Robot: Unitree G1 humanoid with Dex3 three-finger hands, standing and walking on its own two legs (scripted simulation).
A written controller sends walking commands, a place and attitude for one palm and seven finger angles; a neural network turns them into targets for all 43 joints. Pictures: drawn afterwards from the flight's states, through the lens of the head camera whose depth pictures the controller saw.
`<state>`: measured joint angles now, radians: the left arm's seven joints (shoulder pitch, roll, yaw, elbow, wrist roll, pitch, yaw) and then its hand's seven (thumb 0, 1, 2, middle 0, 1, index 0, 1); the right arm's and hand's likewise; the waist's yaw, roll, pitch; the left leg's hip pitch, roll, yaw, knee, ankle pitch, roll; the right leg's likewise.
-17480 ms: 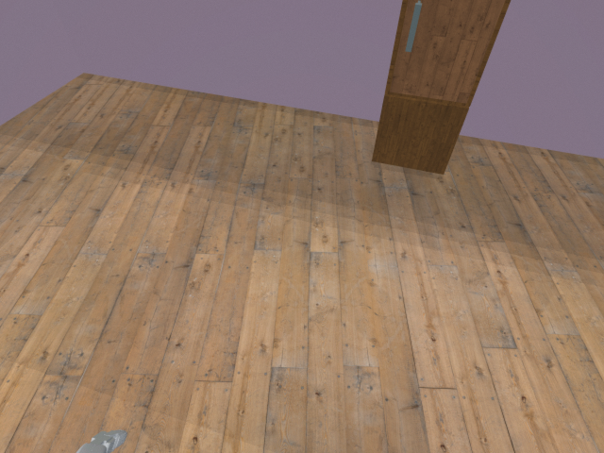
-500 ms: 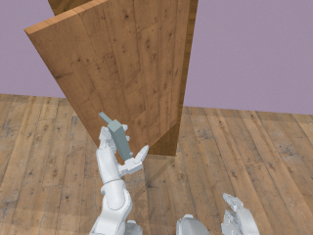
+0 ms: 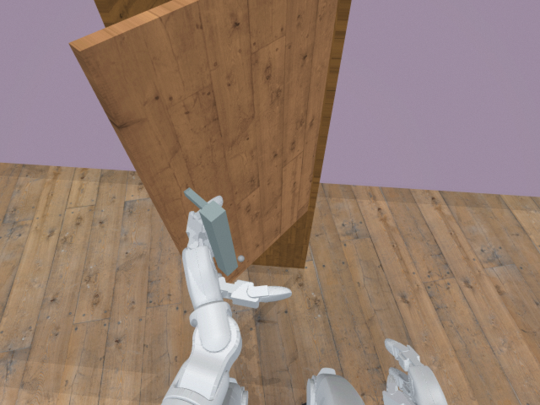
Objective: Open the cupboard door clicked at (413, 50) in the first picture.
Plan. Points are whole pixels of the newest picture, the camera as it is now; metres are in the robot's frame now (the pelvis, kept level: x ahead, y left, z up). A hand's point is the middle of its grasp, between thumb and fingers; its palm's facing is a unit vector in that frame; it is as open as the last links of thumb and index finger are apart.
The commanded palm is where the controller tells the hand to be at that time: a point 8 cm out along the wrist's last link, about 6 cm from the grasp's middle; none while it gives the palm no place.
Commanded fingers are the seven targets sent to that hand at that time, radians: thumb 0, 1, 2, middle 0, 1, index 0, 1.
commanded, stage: slide the hand sideways off the handle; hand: left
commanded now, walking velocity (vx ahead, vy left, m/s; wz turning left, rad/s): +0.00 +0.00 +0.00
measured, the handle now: (211, 234) +0.36 +0.11 +0.04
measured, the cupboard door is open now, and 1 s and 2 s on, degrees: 52 53 53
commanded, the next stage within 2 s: draw the hand back to the body in 1.26 s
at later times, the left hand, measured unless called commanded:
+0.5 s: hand (226, 292) +0.27 +0.07 +0.04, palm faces -0.12 -0.99 +0.04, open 16.3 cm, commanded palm +0.24 +0.13 +0.03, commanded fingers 0.00 -0.50 0.30 -0.15 -0.30 -0.15 -0.30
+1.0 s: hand (188, 327) +0.22 +0.12 +0.03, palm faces -0.08 -1.00 +0.00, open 16.3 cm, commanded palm +0.20 +0.18 +0.03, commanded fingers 0.00 -0.50 0.30 -0.15 -0.30 -0.15 -0.30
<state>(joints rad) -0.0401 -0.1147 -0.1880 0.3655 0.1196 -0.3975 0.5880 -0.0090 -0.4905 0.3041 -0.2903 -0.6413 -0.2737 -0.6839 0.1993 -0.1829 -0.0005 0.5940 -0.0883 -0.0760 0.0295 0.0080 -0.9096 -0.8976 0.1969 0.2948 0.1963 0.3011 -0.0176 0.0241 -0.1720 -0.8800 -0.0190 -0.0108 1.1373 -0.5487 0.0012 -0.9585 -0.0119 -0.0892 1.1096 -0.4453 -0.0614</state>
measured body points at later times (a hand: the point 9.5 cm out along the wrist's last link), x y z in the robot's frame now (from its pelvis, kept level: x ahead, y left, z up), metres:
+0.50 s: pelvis +0.01 +0.03 -0.01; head +0.08 +0.03 +0.44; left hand +0.27 +0.13 +0.04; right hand +0.18 -0.20 -0.09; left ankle +0.00 +0.12 -0.65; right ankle +0.05 -0.09 -0.65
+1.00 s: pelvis +0.02 +0.03 -0.02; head +0.09 +0.03 +0.43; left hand +0.22 +0.17 +0.04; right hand +0.20 -0.19 -0.09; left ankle +0.00 +0.12 -0.65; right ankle +0.05 -0.09 -0.65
